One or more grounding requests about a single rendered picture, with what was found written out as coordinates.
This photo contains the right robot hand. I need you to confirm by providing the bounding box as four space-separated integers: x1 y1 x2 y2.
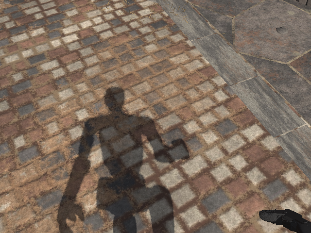
259 209 311 233

